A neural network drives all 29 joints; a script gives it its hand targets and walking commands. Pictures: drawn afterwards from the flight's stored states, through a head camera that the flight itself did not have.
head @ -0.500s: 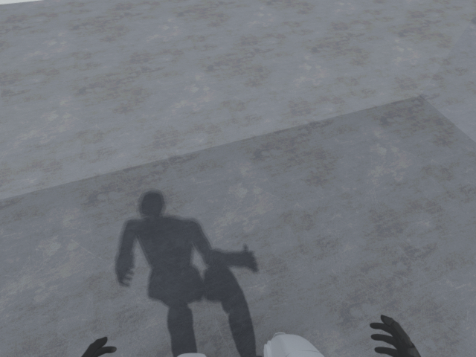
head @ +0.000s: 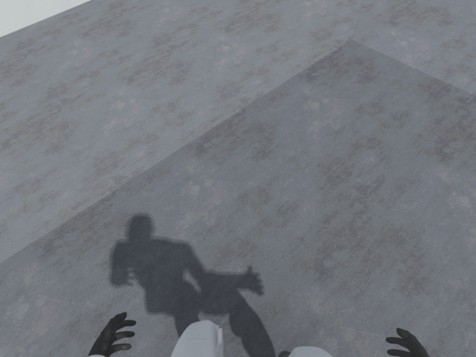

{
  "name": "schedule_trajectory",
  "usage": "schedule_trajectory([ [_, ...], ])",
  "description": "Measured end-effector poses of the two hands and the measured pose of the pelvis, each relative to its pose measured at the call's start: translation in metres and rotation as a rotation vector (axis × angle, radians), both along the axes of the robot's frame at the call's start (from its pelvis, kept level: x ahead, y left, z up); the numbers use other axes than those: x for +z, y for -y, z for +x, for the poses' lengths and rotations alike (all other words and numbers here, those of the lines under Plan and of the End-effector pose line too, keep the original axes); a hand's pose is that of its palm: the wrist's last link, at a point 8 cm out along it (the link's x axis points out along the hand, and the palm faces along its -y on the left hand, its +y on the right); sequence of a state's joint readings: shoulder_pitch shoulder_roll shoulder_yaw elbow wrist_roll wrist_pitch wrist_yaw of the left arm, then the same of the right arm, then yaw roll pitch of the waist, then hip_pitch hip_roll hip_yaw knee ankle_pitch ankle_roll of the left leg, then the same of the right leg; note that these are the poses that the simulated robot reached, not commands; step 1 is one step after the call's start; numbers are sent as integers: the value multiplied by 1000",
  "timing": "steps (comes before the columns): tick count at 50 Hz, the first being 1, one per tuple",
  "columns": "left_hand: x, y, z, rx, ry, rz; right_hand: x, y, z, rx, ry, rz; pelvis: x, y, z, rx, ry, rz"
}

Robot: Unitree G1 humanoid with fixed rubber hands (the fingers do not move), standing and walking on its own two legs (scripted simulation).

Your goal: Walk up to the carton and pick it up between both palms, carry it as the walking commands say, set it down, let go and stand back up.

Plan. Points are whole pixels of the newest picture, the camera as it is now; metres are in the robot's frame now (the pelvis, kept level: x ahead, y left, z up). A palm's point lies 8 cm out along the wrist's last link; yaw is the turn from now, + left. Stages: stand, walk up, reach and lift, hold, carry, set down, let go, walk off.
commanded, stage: walk up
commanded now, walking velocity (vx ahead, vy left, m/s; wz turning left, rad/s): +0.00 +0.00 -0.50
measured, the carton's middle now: out of the picture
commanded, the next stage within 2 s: none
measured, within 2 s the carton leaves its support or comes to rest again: neither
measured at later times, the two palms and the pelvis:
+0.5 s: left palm (117, 348) +0.13 +0.26 -0.13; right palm out of the picture +0.01 -0.26 -0.09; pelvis -0.02 +0.02 +0.00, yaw -16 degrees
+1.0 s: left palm (156, 336) +0.15 +0.19 -0.11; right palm out of the picture -0.09 -0.30 -0.12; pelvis -0.06 -0.01 +0.00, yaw -30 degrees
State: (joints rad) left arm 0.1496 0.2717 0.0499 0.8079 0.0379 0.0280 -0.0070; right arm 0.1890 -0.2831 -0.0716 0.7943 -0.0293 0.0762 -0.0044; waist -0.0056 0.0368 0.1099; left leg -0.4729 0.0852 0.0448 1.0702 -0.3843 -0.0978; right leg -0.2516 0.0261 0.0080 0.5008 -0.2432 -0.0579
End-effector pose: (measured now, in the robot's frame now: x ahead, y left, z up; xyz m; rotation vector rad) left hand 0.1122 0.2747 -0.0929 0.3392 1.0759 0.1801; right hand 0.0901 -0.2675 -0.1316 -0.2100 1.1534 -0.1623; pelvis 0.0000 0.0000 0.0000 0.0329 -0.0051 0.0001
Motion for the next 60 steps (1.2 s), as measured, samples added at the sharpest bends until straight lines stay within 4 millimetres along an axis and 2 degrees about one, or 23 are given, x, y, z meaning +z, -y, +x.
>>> schedule_trajectory([
  [5,-7,6,-12,-9,-27,-18,9,-3,19,-4,75,-2,0,2,-5,-46,-1,-7],
  [9,-16,1,-23,-12,-58,-38,21,-8,30,-10,135,-22,0,-4,-8,-86,-8,-17],
  [12,-24,-7,-26,-20,-82,-53,31,-13,31,-28,175,-45,-1,-12,-10,-118,-17,-26],
  [14,-33,-14,-22,-35,-86,-63,34,-15,24,-46,196,-72,-5,-18,-10,-136,-23,-36],
  [18,-36,-14,-8,-88,-96,-84,40,-12,-15,-107,143,-107,-1,-24,-14,-193,-14,-50],
  [23,-36,-1,10,-176,-128,-102,41,-3,-63,-210,86,-129,3,-24,-17,-261,-5,-60],
  [27,-32,25,34,-260,-111,-110,31,-2,-103,-289,37,-102,3,-19,-22,-311,-5,-59],
  [33,-19,82,79,-408,6,-78,1,10,-182,-414,-80,-35,-7,6,-35,-371,-18,-37],
  [35,-15,93,82,-444,26,-53,-8,15,-203,-447,-113,-19,-10,12,-41,-392,-19,-40],
  [37,-9,98,77,-461,12,-29,-8,18,-214,-474,-124,-10,-6,17,-46,-409,-12,-23],
  [41,-3,101,64,-460,-19,-2,-3,25,-216,-500,-89,2,1,21,-53,-441,-5,-2],
  [45,-3,100,53,-460,-31,-4,3,31,-204,-500,-34,-8,3,21,-57,-474,-6,2],
  [50,-12,88,37,-457,-71,-19,15,34,-179,-488,54,-46,2,12,-60,-522,-16,-9],
  [54,-27,73,33,-463,-107,-37,26,27,-165,-495,121,-90,-2,-1,-59,-563,-27,-24],
  [56,-36,67,36,-472,-113,-51,28,19,-169,-507,134,-119,-7,-8,-58,-580,-29,-33],
  [60,-37,74,44,-514,-115,-81,37,3,-198,-558,82,-127,0,-13,-60,-628,-20,-54],
])
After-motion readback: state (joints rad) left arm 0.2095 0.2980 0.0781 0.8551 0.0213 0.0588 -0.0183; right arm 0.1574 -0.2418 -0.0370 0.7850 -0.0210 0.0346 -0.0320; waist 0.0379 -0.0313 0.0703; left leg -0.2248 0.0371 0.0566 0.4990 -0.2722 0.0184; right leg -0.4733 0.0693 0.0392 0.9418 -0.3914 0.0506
